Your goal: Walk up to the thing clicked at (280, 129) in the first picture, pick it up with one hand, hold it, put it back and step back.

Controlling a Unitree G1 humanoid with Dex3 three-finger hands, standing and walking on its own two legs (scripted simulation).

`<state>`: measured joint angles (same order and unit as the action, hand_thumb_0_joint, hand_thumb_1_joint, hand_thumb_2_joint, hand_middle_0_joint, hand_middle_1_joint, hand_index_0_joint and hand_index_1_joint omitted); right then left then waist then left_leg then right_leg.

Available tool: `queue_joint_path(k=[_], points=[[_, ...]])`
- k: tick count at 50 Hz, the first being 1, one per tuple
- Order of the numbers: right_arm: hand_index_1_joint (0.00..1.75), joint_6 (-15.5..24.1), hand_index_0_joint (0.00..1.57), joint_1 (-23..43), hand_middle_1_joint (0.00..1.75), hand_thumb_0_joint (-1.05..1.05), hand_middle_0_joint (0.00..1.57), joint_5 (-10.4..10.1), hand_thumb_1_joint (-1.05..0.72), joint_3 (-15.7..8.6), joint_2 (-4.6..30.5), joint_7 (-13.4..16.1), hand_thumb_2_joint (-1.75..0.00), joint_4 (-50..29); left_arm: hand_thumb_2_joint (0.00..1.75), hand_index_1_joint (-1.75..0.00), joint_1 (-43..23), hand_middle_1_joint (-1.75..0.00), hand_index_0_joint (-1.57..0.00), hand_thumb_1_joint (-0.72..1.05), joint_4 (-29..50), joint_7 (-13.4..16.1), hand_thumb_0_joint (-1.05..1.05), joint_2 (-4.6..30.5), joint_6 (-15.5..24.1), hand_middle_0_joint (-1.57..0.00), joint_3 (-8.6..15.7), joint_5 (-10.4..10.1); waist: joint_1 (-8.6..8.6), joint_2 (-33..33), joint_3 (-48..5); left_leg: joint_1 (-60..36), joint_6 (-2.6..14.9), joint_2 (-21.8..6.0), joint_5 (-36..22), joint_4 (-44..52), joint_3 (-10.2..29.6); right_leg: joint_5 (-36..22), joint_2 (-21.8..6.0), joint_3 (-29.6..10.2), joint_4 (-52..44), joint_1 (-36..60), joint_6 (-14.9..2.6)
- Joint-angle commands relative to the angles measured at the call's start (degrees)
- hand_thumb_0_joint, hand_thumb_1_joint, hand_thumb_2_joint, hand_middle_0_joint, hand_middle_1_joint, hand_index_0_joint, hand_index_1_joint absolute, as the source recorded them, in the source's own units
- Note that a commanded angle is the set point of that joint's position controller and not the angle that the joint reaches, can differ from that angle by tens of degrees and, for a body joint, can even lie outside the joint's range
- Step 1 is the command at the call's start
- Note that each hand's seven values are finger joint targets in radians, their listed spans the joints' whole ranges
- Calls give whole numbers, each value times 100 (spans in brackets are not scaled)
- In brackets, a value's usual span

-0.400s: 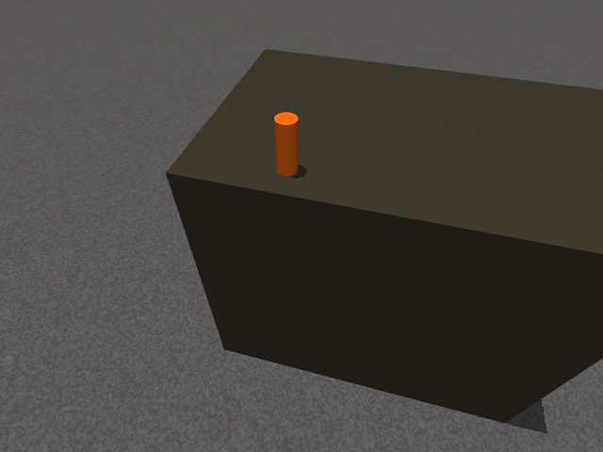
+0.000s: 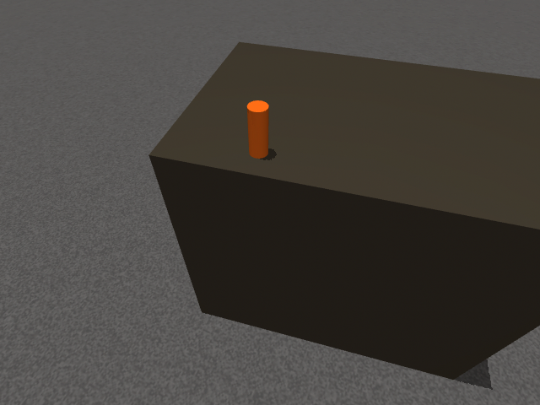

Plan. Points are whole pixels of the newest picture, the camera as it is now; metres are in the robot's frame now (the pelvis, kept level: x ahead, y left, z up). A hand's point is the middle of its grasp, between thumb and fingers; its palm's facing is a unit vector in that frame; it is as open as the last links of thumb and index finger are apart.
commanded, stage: stand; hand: left
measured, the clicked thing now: (258, 130) +0.62 +0.03 +0.07
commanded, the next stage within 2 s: walk up in 0.72 s
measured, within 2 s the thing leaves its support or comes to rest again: neither
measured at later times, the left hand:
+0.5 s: hand out of the picture +0.08 +0.25 -0.16, palm faces -0.03 -0.94 -0.34, open 7.4 cm
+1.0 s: hand out of the picture +0.11 +0.23 -0.15, palm faces -0.14 -0.91 -0.39, open 7.4 cm
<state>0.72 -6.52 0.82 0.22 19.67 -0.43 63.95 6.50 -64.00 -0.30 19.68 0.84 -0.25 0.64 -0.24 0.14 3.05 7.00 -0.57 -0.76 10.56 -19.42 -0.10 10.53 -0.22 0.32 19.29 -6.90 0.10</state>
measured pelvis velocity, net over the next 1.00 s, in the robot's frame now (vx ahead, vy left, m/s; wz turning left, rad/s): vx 0.04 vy -0.05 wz -0.12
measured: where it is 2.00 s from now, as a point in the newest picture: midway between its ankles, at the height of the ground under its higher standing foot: outside the picture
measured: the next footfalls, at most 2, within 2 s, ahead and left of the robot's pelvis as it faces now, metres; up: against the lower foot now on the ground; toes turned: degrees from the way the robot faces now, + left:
right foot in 1.00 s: +0.17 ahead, -0.20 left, +0.00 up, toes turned -11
left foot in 1.36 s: +0.27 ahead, +0.05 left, +0.00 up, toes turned -8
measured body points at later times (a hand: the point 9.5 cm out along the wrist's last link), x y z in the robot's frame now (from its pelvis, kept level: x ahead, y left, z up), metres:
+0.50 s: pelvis +0.00 +0.00 +0.00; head +0.01 +0.00 +0.45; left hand +0.08 +0.30 -0.13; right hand +0.08 -0.30 -0.13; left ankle +0.00 +0.13 -0.75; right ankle +0.00 -0.12 -0.75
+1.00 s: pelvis +0.04 -0.05 -0.02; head +0.05 -0.07 +0.43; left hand +0.12 +0.28 -0.12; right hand +0.04 -0.40 -0.14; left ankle +0.00 +0.12 -0.75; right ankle +0.11 -0.20 -0.75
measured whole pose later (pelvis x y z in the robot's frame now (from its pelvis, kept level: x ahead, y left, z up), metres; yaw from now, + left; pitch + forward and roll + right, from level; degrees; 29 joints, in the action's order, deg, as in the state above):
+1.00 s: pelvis +0.04 -0.05 -0.02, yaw -7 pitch -4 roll +2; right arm 2.2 -15.6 3.5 -5.3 25.0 -1.4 56.3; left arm 15.9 -55.6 -5.4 24.6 0.1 5.3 2.2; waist -0.6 -0.2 4.6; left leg 3.9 -0.9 -5.6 22.0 -29.7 -5.4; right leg 16.7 -4.3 -0.9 35.7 -20.1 -0.7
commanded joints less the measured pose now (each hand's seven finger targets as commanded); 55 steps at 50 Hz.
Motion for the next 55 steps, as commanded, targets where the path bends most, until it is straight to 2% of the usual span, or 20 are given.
queue_joint_path(k=[1, 15, 25, 35, 36, 37, 38, 39, 40, 41, 42, 45, 47, 48, 49, 50, 51, 52, 53, 55], points=[[30, 117, 20, 203, 30, 0, 20, -30, -90, -222, 1198, 93, -90, -349, 90, -30, -254, -30, -20, 90, 352, 76, 0, 1222, 110, -20, 236, -17, 24, 4, -510, -80, 209, -666, -824, 279, 537, -838, -729, -515, -251, 142, -155], [30, 104, 20, 264, 30, 0, 20, -42, -90, -244, 1250, 96, -90, -347, 90, -30, -218, -30, -20, 90, 360, 86, 0, 1215, 126, -20, 223, -17, 27, -54, -535, -257, 210, -682, -1044, 207, 530, -1083, -740, -493, -302, 172, -144], [30, 111, 20, 231, 30, 0, 20, -44, -90, -221, 1207, 89, -90, -350, 90, -30, -210, -30, -20, 90, 340, 83, 0, 1244, 102, -20, 258, -10, 34, -16, -369, -164, 179, -660, -785, 386, 559, -705, -696, -471, -351, 88, -155], [30, 103, 20, 214, 30, 0, 20, -26, -90, -219, 1228, 99, -90, -364, 90, -30, -225, -30, -20, 90, 358, 84, 0, 1251, 107, -20, 256, -3, 18, 9, -442, -134, 206, -674, -767, 324, 532, -846, -751, -522, -358, 175, -152], [30, 235, 20, -289, 30, 0, 20, 88, -90, -557, 1750, 81, -90, -606, 90, -30, 172, -30, -20, 90, 774, -77, 0, 1564, 50, -20, 573, 133, -137, -144, -840, -874, 544, -509, 1443, -98, 445, 1099, -318, -522, 253, -421, -328], [30, 269, 20, -806, 30, 0, 20, 121, -90, -669, 1905, 96, -90, -441, 90, -30, -102, -30, -20, 90, 803, -145, 0, 1475, -16, -20, 588, 182, -404, 178, -456, -1282, 781, -895, 2598, 261, 1034, 2088, -180, -370, 834, -1682, -330], [30, 286, 20, -1061, 30, 0, 20, 118, -90, -811, 2171, 124, -90, -455, 90, -30, -343, -30, -20, 90, 995, -214, 0, 1316, -70, -20, 600, 187, -593, 813, 35, -1338, 1204, -1723, 3297, 974, 1938, 1903, 40, -36, 2097, -2652, -209], [30, 337, 20, -1035, 30, 0, 20, 135, -90, -873, 2290, 130, -90, -605, 90, -30, -426, -30, -20, 90, 1176, -226, 0, 1399, -92, -20, 648, 237, -572, 674, 538, -929, 1554, -2373, 3133, 1205, 2480, 1943, -244, -457, 2961, -3275, -157], [30, 381, 20, -834, 30, 0, 20, 122, -90, -876, 2191, 149, -90, -759, 90, -30, -257, -30, -20, 90, 1204, -250, 0, 1464, -84, -20, 688, 200, -384, 283, 627, -527, 1596, -2486, 2689, 1200, 2462, 1703, -455, -743, 3293, -3114, -161], [30, 422, 20, -622, 30, 0, 20, 124, -90, -829, 2017, 145, -90, -895, 90, -30, 27, -30, -20, 90, 1194, -293, 0, 1435, -72, -20, 692, 156, -196, 145, 501, -528, 1499, -2304, 2140, 1077, 2042, 1458, -550, -807, 3337, -2978, -168], [30, 440, 20, -431, 30, 0, 20, 144, -90, -843, 2021, 134, -90, -1025, 90, -30, 253, -30, -20, 90, 1231, -354, 0, 1385, -67, -20, 688, 126, -41, 480, 416, -599, 1459, -2241, 1966, 1006, 1753, 1406, -716, -840, 3141, -2884, -150], [30, 424, 20, -222, 30, 0, 20, 231, -90, -866, 1918, 26, -90, -1344, 90, -30, 448, -30, -20, 90, 1310, -514, 0, 1345, -36, -20, 731, 137, -1, 969, 338, 162, 1137, -1659, 1438, 753, 560, 1151, -602, -262, 2186, -1730, -62], [30, 371, 20, 72, 30, 0, 20, 243, -90, -880, 1908, -29, -90, -1478, 90, -30, 883, -30, -20, 90, 1225, -517, 0, 1322, -6, -20, 780, 139, 263, 1057, 210, 933, 933, -1384, 1713, 342, 101, 567, -400, 128, 1749, -574, -105], [30, 315, 20, 156, 30, 0, 20, 225, -90, -861, 1828, -40, -90, -1547, 90, -30, 1296, -30, -20, 90, 1095, -481, 0, 1317, 27, -20, 805, 135, 466, 729, 76, 1252, 837, -1178, 1893, -277, -184, 130, -223, 335, 1295, 121, -95], [30, 254, 20, -71, 30, 0, 20, 253, -90, -766, 1550, -36, -90, -1563, 90, -30, 1790, -30, -20, 90, 886, -411, 0, 1549, 86, -20, 902, 150, 573, -138, -133, 1812, 695, -789, 2387, -1383, -387, 297, 36, 247, 1428, 933, -22], [30, 205, 20, -288, 30, 0, 20, 250, -90, -624, 1187, -46, -90, -1624, 90, -30, 2342, -30, -20, 90, 859, -312, 0, 1889, 133, -20, 1025, 163, 839, -1401, -247, 2467, 554, -362, 2643, -3007, -746, 1346, -235, -421, 755, 1445, -172], [30, 160, 20, -293, 30, 0, 20, 142, -90, -492, 959, -86, -90, -1827, 90, -30, 2443, -30, -20, 90, 1106, -206, 0, 2386, 187, -20, 1111, 163, 862, -2386, -62, 3248, 280, 257, 2839, -4528, -474, 3427, -1570, -3294, -807, 825, -735], [30, 124, 20, -227, 30, 0, 20, 132, -90, -660, 1524, -71, -90, -1827, 90, -30, 1896, -30, -20, 90, 1373, -219, 0, 2512, 191, -20, 1033, 134, 572, -1379, 315, 2871, 190, -67, 2491, -4739, 228, 4372, -2253, -4566, -1351, -273, -1474], [30, 129, 20, -391, 30, 0, 20, 64, -90, -740, 1797, -90, -90, -1694, 90, -30, 1437, -30, -20, 90, 1536, -191, 0, 2426, 203, -20, 996, 42, 312, -696, 558, 2828, 201, -357, 1989, -4776, 436, 4269, -2124, -4180, -1258, -506, -1575], [30, 119, 20, -920, 30, 0, 20, 31, -90, -721, 1727, -113, -90, -1473, 90, -30, 1080, -30, -20, 90, 1646, -121, 0, 2189, 255, -20, 921, 27, 89, -597, 430, 2528, 200, -625, 1477, -4435, 373, 3305, -1734, -3123, -874, -686, -1358]])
